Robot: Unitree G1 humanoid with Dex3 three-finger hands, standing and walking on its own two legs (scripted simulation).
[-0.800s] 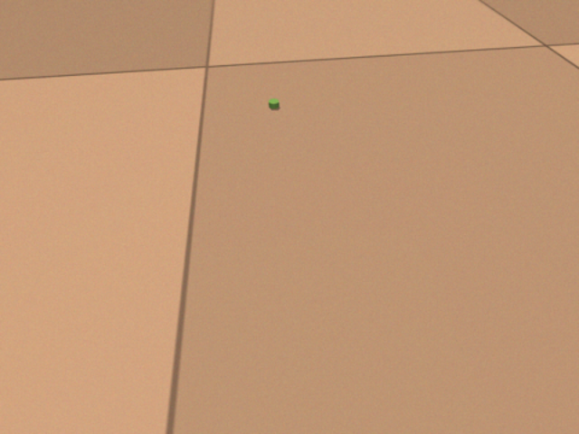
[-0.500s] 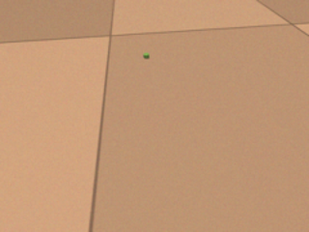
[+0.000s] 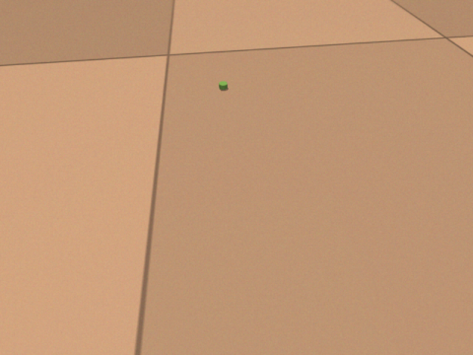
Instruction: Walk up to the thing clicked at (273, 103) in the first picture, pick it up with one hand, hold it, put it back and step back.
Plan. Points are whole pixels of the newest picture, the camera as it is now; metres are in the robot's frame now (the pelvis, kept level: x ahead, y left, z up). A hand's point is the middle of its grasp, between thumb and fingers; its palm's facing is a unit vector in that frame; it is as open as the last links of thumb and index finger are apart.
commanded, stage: stand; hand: left
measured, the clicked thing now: (223, 85) +2.20 +0.15 -0.76
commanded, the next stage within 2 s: walk up in 0.32 s
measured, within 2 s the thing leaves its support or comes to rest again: neither
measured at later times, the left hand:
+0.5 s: hand out of the picture +0.10 +0.28 -0.15, palm faces -0.23 -0.88 -0.41, open 7.4 cm
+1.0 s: hand (151, 247) +0.39 +0.23 -0.14, palm faces -0.45 -0.76 -0.47, open 7.4 cm
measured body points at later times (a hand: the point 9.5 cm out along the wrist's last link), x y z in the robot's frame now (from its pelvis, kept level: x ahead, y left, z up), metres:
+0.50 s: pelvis +0.02 +0.01 -0.01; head +0.03 -0.02 +0.44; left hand +0.11 +0.33 -0.12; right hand +0.07 -0.34 -0.13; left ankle +0.00 +0.13 -0.75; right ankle +0.00 -0.11 -0.73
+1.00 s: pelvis +0.27 -0.03 -0.02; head +0.25 -0.06 +0.43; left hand +0.42 +0.27 -0.11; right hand +0.27 -0.40 -0.11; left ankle +0.52 +0.04 -0.68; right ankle +0.10 -0.17 -0.75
